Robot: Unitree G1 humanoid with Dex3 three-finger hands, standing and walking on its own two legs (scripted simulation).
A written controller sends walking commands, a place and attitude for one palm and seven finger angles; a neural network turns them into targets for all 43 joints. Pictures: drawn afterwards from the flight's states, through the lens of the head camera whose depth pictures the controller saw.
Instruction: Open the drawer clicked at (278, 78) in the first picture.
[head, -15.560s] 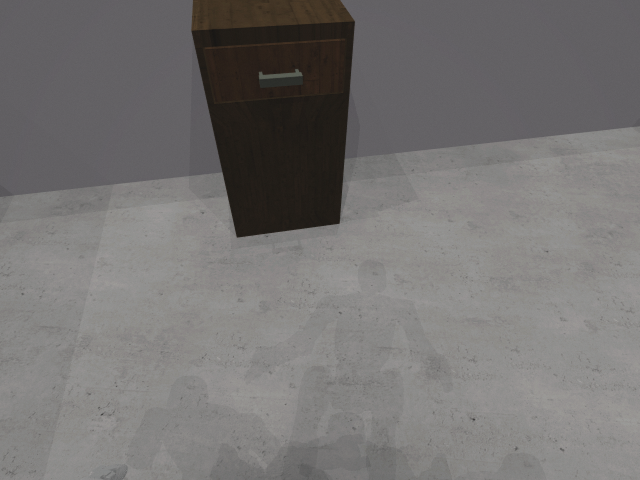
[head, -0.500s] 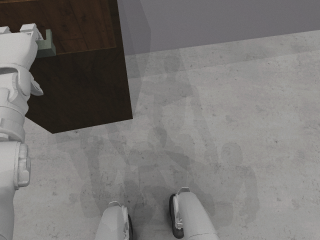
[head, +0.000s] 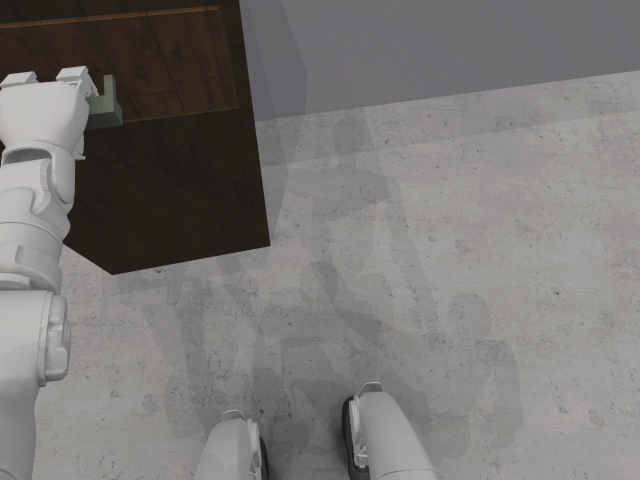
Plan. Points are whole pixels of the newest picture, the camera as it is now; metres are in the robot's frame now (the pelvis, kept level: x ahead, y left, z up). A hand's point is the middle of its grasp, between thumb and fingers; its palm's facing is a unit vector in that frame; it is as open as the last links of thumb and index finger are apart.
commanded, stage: pull the drawer open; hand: left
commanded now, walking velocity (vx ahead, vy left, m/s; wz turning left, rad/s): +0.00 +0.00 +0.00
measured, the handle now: (62, 102) +0.58 +0.26 +0.02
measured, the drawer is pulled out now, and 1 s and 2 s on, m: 0.00 0.06 0.19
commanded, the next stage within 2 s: none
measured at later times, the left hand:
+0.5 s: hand (69, 154) +0.52 +0.25 +0.00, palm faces -0.08 -0.02 -1.00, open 6.0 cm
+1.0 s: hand (70, 190) +0.47 +0.25 +0.00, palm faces -0.05 -0.03 -1.00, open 6.0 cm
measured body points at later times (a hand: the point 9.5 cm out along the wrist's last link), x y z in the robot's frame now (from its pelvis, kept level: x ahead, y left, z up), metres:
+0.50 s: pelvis +0.02 +0.00 +0.02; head +0.18 +0.00 +0.44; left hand +0.52 +0.25 +0.06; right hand +0.01 -0.27 -0.11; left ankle -0.01 +0.11 -0.65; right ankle +0.05 -0.15 -0.65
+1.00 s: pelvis +0.05 +0.01 +0.03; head +0.17 +0.00 +0.47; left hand +0.47 +0.25 +0.06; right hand +0.10 -0.27 -0.10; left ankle -0.01 +0.12 -0.65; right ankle +0.05 -0.15 -0.65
